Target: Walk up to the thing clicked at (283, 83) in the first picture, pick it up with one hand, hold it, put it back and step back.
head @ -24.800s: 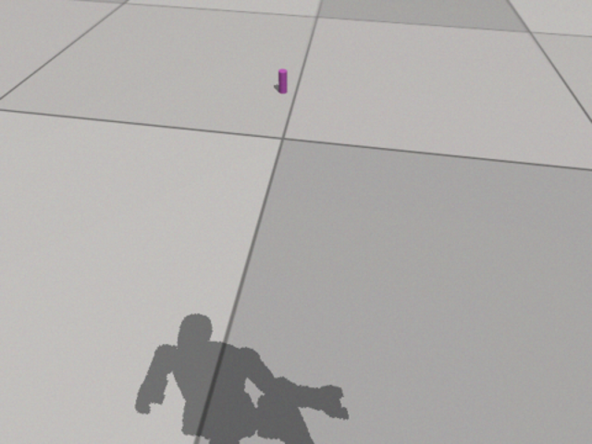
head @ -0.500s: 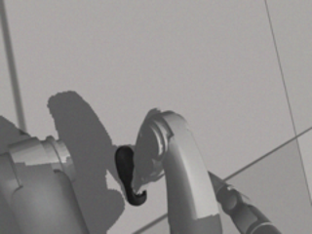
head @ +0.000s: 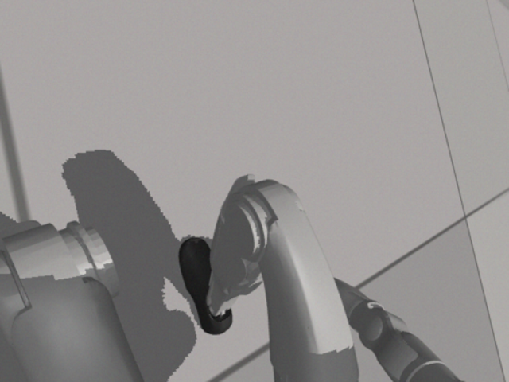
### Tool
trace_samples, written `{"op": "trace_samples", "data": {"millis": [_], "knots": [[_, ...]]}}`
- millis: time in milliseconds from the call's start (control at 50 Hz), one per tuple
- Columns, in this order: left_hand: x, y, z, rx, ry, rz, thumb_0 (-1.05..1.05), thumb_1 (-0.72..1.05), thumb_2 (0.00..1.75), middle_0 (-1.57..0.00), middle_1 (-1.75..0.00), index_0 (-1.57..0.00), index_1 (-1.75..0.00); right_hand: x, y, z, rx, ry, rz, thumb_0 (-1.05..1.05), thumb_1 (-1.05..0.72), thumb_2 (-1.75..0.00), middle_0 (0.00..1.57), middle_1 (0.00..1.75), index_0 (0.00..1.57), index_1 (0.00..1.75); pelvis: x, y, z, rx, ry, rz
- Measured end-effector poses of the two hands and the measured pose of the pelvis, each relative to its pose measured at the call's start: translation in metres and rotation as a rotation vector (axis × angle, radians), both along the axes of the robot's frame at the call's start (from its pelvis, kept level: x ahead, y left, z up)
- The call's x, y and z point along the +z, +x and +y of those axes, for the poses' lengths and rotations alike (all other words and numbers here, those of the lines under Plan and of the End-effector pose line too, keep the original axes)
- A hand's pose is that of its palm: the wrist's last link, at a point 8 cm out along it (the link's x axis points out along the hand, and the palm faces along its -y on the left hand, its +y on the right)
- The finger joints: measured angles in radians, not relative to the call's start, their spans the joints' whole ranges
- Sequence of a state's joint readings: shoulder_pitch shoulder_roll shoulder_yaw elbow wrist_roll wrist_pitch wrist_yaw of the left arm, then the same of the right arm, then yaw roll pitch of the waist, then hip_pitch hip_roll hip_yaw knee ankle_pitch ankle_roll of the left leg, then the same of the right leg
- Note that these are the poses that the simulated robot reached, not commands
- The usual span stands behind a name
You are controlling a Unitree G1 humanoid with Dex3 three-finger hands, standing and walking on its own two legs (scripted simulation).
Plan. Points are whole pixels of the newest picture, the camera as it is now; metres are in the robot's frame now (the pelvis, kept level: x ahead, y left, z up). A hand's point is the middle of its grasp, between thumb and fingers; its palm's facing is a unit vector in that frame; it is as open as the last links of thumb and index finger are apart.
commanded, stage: open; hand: left
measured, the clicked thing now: out of the picture +0.45 +0.29 -0.22
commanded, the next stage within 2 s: withdraw in 0.20 s
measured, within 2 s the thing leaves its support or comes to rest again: neither
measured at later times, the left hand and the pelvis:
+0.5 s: hand out of the picture +0.46 +0.29 -0.17, palm faces +0.38 -0.93 +0.01, open 15.1 cm; pelvis +0.00 +0.00 +0.00, yaw +0 degrees
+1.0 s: hand out of the picture +0.39 +0.39 -0.06, palm faces +0.32 -0.90 -0.29, open 17.4 cm; pelvis +0.00 +0.00 +0.04, yaw +5 degrees
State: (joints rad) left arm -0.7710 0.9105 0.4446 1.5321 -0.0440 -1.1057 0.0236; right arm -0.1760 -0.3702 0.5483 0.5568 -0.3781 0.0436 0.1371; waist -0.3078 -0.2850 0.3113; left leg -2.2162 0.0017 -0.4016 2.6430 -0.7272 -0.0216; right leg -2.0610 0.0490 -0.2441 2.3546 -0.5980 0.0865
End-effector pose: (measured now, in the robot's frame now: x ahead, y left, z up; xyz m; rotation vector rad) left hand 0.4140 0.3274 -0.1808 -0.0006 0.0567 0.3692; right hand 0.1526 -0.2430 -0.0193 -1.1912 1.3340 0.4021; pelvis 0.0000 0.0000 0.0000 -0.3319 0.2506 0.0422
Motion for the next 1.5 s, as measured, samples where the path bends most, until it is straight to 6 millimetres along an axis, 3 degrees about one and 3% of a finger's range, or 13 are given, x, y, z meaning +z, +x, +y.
{"op": "trace_samples", "data": {"millis": [220, 440, 560, 660, 780, 920, 1060, 1120, 1200, 1280, 1380, 1500], "knots": [[0.003, 0.003, 0.002, -0.013, -0.005, -0.002, 0.00, -0.17, 0.46, -0.67, -0.58, -0.67, -0.57, 0.003, 0.001, 0.002, -0.003, -0.002, -0.013, 0.00, -0.91, -0.89, 0.21, 0.30, 0.21, 0.31, 0.002, 0.000, 0.002, -0.003, -0.007, 0.001], [0.002, 0.001, 0.002, 0.004, -0.016, -0.012, 0.00, -0.30, 0.28, -0.38, -0.30, -0.37, -0.30, 0.005, 0.003, 0.004, 0.007, -0.006, -0.013, 0.00, -0.91, -0.90, 0.21, 0.30, 0.21, 0.31, 0.003, -0.001, 0.002, -0.002, -0.009, 0.000], [0.016, 0.003, 0.016, 0.029, 0.005, -0.066, -0.01, -0.35, 0.19, -0.23, -0.16, -0.22, -0.17, 0.004, 0.003, 0.003, -0.019, -0.007, -0.028, 0.00, -0.90, -0.90, 0.21, 0.30, 0.21, 0.31, 0.003, -0.001, 0.002, -0.001, -0.003, 0.002], [0.047, -0.001, 0.045, 0.033, 0.055, -0.106, -0.01, -0.42, 0.12, -0.15, -0.08, -0.14, -0.09, 0.002, 0.003, 0.002, -0.080, 0.018, -0.060, 0.00, -0.91, -0.90, 0.21, 0.30, 0.21, 0.31, 0.006, 0.000, 0.001, 0.007, 0.010, 0.027], [0.084, -0.021, 0.070, -0.025, 0.085, -0.060, -0.01, -0.48, 0.08, -0.10, -0.05, -0.10, -0.05, -0.001, 0.009, 0.002, -0.152, 0.088, -0.121, 0.00, -0.90, -0.90, 0.21, 0.30, 0.21, 0.31, 0.013, 0.000, 0.000, 0.024, 0.031, 0.078], [0.110, -0.045, 0.087, -0.049, 0.154, 0.156, -0.01, -0.55, 0.08, -0.09, -0.06, -0.08, -0.06, -0.004, 0.018, 0.007, -0.307, 0.178, -0.192, 0.00, -0.94, -0.91, 0.21, 0.30, 0.21, 0.31, 0.027, 0.001, 0.000, 0.043, 0.063, 0.149], [0.169, -0.071, 0.120, 0.051, 0.264, 0.290, -0.01, -0.53, 0.09, -0.08, -0.07, -0.08, -0.07, -0.002, 0.023, 0.013, -0.444, 0.271, -0.222, 0.00, -0.93, -0.91, 0.21, 0.30, 0.21, 0.31, 0.051, 0.005, -0.001, 0.069, 0.097, 0.236], [0.196, -0.088, 0.126, 0.085, 0.299, 0.355, -0.01, -0.51, 0.10, -0.08, -0.07, -0.07, -0.07, -0.001, 0.026, 0.014, -0.501, 0.310, -0.222, 0.00, -0.92, -0.90, 0.21, 0.30, 0.21, 0.31, 0.065, 0.007, -0.002, 0.078, 0.115, 0.277], [0.225, -0.111, 0.114, 0.086, 0.319, 0.447, -0.01, -0.49, 0.10, -0.07, -0.07, -0.07, -0.07, 0.009, 0.035, 0.017, -0.557, 0.361, -0.225, 0.00, -0.91, -0.90, 0.21, 0.30, 0.21, 0.31, 0.090, 0.010, -0.003, 0.087, 0.139, 0.319], [0.252, -0.132, 0.087, 0.067, 0.305, 0.522, -0.01, -0.48, 0.11, -0.07, -0.07, -0.07, -0.07, 0.034, 0.052, 0.023, -0.582, 0.406, -0.255, 0.00, -0.91, -0.90, 0.21, 0.30, 0.21, 0.31, 0.125, 0.014, -0.005, 0.093, 0.159, 0.341], [0.294, -0.154, 0.057, 0.069, 0.269, 0.596, -0.01, -0.46, 0.12, -0.07, -0.07, -0.07, -0.07, 0.083, 0.081, 0.028, -0.579, 0.455, -0.336, 0.01, -0.90, -0.90, 0.21, 0.30, 0.21, 0.31, 0.174, 0.025, -0.010, 0.107, 0.183, 0.344], [0.352, -0.166, 0.035, 0.113, 0.226, 0.651, -0.01, -0.46, 0.11, -0.07, -0.07, -0.07, -0.07, 0.149, 0.116, 0.029, -0.556, 0.500, -0.454, 0.01, -0.90, -0.90, 0.21, 0.30, 0.21, 0.31, 0.231, 0.042, -0.014, 0.126, 0.207, 0.315]]}}
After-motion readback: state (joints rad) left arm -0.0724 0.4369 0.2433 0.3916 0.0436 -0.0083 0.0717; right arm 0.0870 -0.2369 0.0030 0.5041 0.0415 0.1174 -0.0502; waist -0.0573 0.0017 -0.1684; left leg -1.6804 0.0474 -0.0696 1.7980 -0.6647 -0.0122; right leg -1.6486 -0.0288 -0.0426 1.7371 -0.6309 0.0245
